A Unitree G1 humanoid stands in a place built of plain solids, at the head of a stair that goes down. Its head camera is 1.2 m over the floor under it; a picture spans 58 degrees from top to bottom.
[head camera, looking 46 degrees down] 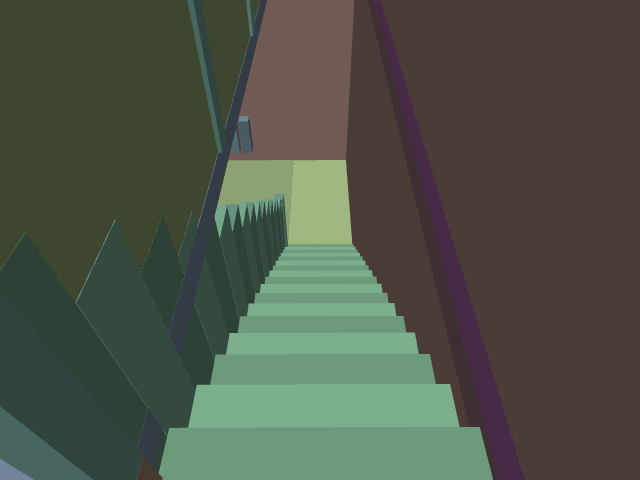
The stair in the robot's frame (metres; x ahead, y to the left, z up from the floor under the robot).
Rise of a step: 0.20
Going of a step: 0.24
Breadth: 0.99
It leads straight ahead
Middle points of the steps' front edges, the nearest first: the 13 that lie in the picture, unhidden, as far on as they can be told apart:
0.53 -0.01 -0.20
0.77 -0.01 -0.40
1.01 -0.01 -0.60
1.25 -0.01 -0.80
1.49 -0.01 -1.00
1.73 -0.01 -1.20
1.97 -0.01 -1.40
2.21 -0.01 -1.60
2.45 -0.01 -1.81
2.69 -0.01 -2.01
2.93 -0.01 -2.21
3.17 -0.01 -2.41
3.41 -0.01 -2.61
